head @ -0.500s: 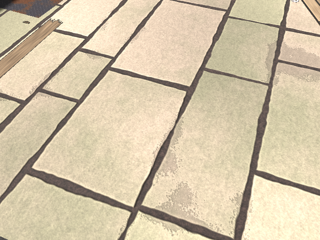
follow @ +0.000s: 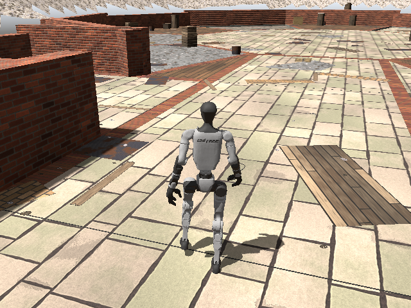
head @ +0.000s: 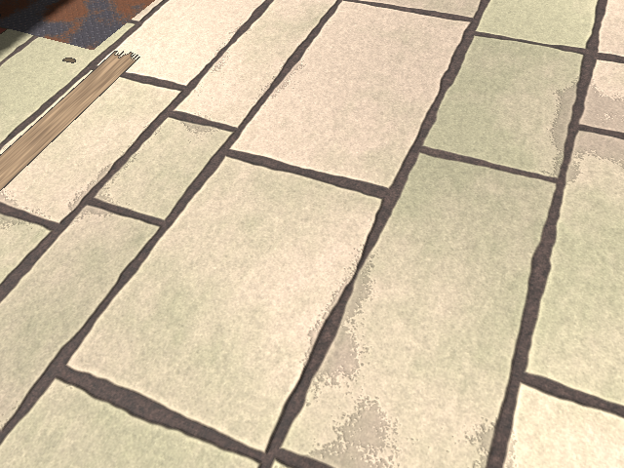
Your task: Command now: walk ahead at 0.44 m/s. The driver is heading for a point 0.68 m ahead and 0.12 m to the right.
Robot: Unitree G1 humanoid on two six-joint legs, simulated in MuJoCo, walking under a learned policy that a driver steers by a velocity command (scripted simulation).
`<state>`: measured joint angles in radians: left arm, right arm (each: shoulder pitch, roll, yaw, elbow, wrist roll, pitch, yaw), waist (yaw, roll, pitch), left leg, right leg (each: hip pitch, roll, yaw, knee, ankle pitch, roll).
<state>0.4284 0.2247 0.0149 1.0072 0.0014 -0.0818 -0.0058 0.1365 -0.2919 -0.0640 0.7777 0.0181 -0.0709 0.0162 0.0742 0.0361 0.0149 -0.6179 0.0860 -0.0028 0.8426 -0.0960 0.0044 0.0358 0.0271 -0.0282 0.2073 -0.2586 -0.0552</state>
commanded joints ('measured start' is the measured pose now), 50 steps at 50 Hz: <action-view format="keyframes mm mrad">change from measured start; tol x32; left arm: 1 20 185 33 -42 -2 -3 18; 50 -217 187 64 -262 3 6 2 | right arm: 1 -193 0 15 -114 4 -20 12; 8 -227 -66 -1 -139 8 -34 37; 12 298 -255 -69 14 -14 -17 13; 50 85 -57 7 51 -30 3 -36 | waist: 1 20 -121 106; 12 -173 176 -417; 23 -61 15 47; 39 -10 -298 -369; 50 -99 -103 -101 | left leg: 1 -36 -30 50 -190 133 -17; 8 94 -85 45 -335 82 69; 11 759 1 -70 -289 39 179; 12 1117 272 -594 -379 -248 358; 20 393 116 -200 -730 13 251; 33 681 173 -3 -679 132 172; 37 643 107 116 -207 600 88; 39 -18 -154 15 398 -455 -6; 50 124 -8 -24 -8 -19 -50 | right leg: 1 -71 -202 105 -119 333 -108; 10 67 -242 39 322 979 -54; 12 -564 -1 42 1003 -7 33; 14 -752 -46 160 1152 -236 -2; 34 -669 -105 40 342 216 -10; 37 -242 -5 -23 315 180 -79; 39 350 -360 798 144 -51 -326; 43 -81 -273 355 110 625 -210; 50 -225 -169 112 68 863 -167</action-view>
